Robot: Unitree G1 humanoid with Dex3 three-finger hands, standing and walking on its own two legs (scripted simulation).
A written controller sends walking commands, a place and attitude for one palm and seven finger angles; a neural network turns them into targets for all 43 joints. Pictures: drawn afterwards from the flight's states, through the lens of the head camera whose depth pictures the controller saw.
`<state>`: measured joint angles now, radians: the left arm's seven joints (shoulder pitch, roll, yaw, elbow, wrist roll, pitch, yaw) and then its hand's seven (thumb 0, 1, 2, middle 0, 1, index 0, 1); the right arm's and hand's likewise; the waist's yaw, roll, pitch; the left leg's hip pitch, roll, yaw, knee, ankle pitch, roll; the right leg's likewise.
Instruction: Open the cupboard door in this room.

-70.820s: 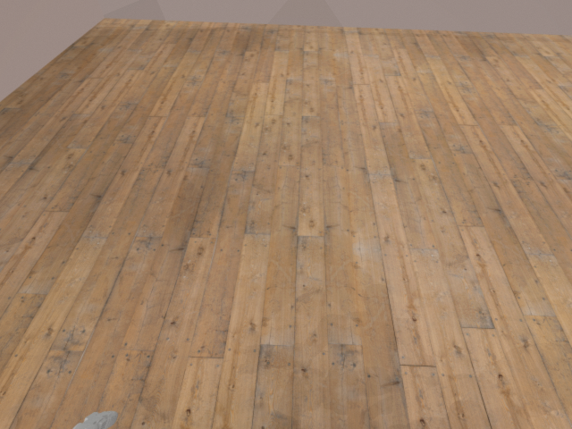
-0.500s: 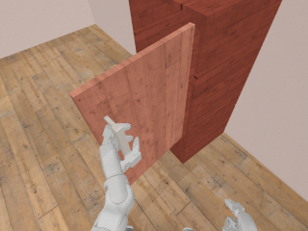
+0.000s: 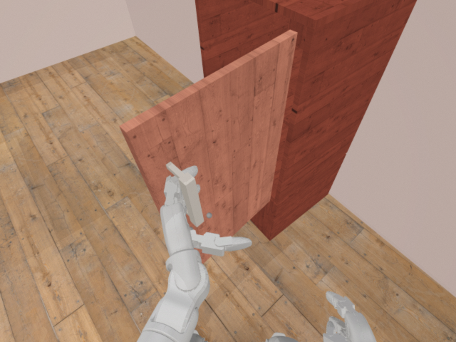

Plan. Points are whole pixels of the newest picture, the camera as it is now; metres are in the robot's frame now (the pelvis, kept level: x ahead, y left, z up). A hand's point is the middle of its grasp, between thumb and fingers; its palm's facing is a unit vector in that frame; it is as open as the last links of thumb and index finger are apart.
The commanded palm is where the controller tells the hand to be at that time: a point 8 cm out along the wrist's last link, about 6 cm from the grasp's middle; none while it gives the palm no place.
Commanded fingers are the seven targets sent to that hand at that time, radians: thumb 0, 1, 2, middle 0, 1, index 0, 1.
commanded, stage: open thumb and fingers to let go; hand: left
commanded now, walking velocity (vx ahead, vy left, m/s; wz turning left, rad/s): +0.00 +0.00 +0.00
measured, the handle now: (185, 195) +0.36 +0.09 +0.06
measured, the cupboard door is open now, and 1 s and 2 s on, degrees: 97 99 99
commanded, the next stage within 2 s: slide the hand sideways off the handle in 0.08 s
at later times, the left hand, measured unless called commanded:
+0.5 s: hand (201, 238) +0.28 +0.06 +0.06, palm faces -0.11 -0.99 +0.02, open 16.2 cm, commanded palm +0.25 +0.12 +0.05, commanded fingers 0.00 -0.50 0.30 -0.15 -0.30 -0.15 -0.30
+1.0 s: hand (177, 263) +0.24 +0.09 +0.05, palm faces -0.08 -1.00 -0.01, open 16.2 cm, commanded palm +0.22 +0.16 +0.05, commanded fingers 0.00 -0.50 0.30 -0.15 -0.30 -0.15 -0.30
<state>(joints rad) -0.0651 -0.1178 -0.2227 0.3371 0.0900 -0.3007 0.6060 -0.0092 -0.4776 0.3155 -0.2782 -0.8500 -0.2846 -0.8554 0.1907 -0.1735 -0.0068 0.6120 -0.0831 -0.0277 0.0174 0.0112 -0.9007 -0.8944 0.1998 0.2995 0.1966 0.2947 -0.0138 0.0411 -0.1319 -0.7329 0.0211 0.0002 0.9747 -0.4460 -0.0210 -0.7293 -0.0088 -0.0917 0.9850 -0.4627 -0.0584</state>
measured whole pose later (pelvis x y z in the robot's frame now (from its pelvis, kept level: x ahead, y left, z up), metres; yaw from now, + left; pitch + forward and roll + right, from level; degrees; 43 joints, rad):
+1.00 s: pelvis +0.00 +0.02 -0.01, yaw +0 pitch +12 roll +0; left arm 0.35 0.07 -0.19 -0.11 -0.04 -0.32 0.02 -0.01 -0.50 0.30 -0.18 -0.31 -0.17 -0.32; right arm 0.24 -0.21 0.02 0.44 -0.01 -0.07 0.00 0.01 -0.90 -0.89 0.20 0.30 0.20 0.29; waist 0.01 0.04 -0.11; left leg -0.77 0.01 0.01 1.06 -0.50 0.00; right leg -0.76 -0.02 -0.08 1.05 -0.50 -0.04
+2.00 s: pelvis +0.02 +0.03 +0.01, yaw +0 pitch +7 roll -2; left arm 0.57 0.23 0.11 -0.35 -0.27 -0.20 -0.21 -0.01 -0.47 0.32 -0.16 -0.30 -0.15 -0.30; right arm 0.28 -0.24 0.03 0.46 0.04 -0.15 -0.07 0.01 -0.90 -0.89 0.20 0.30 0.20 0.30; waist 0.03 0.06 -0.12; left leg -0.59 0.02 -0.01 0.95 -0.48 0.01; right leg -0.55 0.00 -0.10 0.89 -0.46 -0.02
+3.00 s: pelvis +0.03 +0.03 +0.07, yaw -1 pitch -5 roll -1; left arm 0.47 0.32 0.31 -0.38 -0.05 -0.08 0.11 0.01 0.87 0.90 -0.21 -0.30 -0.21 -0.31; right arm 0.19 -0.23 0.02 0.66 -0.01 -0.10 -0.08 0.01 -0.90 -0.89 0.20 0.30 0.20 0.30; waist 0.08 0.07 0.04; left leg -0.07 0.01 0.04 0.40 -0.25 0.01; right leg -0.05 0.01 -0.05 0.37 -0.23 -0.01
